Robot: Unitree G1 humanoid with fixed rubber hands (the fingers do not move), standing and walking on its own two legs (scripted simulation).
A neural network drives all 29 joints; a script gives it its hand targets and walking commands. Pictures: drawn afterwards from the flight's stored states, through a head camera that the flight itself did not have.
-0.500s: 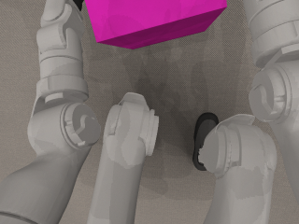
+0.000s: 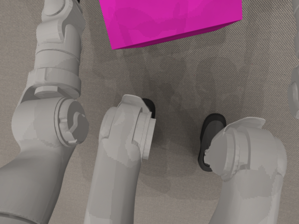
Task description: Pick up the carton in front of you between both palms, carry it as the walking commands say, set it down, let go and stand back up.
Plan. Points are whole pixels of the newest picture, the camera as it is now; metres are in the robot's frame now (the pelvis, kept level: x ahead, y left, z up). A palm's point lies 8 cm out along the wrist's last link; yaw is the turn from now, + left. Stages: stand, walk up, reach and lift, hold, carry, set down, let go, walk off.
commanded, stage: set down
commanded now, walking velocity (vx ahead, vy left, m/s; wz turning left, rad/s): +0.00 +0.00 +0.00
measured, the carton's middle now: out of the picture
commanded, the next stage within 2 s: let go in 0.96 s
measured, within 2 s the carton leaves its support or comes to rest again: neither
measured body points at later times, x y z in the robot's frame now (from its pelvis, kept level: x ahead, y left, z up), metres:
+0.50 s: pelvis +0.00 +0.00 +0.11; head +0.36 +0.01 +0.38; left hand +0.52 +0.26 -0.01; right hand +0.64 -0.11 -0.01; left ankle +0.11 +0.13 -0.34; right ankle +0.09 -0.11 -0.34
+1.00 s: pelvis +0.02 +0.00 +0.24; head +0.35 +0.00 +0.54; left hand +0.52 +0.26 +0.14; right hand +0.64 -0.12 +0.14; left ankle +0.11 +0.13 -0.34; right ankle +0.09 -0.11 -0.34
